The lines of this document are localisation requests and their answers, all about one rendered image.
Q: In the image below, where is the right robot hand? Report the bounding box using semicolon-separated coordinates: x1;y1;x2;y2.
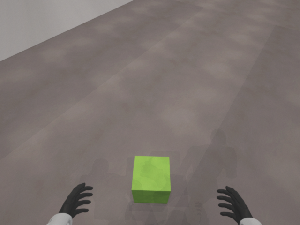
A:
217;186;253;225

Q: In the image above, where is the left robot forearm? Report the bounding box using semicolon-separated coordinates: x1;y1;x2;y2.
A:
46;213;72;225

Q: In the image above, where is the left robot hand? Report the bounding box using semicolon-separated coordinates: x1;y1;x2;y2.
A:
59;183;93;218

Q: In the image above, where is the carton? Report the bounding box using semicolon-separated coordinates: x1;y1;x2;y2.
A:
132;156;171;204

